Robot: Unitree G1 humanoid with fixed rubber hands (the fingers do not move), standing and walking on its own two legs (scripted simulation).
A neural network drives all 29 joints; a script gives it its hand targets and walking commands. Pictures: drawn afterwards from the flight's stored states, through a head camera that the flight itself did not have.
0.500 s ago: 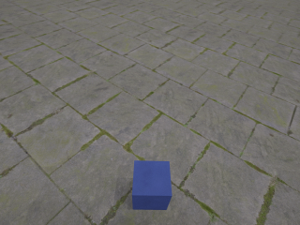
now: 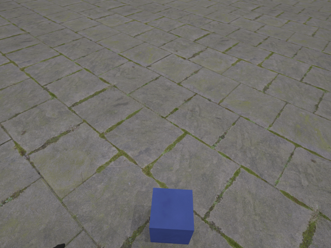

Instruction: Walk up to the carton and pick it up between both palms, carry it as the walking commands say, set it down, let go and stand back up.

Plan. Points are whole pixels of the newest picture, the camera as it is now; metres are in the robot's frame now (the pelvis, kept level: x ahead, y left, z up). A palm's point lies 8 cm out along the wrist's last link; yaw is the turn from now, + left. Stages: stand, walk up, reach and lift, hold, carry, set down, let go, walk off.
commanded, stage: walk up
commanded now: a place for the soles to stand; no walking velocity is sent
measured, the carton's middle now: (171, 216) +0.45 -0.03 -0.65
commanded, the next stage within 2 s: stand in 0.68 s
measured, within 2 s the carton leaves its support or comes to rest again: neither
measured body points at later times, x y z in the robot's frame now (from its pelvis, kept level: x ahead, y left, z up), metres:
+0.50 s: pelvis -0.01 +0.00 +0.01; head +0.00 +0.01 +0.46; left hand +0.07 +0.31 -0.13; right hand +0.07 -0.30 -0.12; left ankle -0.02 +0.13 -0.74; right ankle +0.00 -0.13 -0.74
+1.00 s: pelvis -0.03 -0.01 -0.01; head +0.02 +0.00 +0.44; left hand +0.10 +0.29 -0.13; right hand +0.11 -0.30 -0.12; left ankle -0.02 +0.12 -0.74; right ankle +0.00 -0.13 -0.74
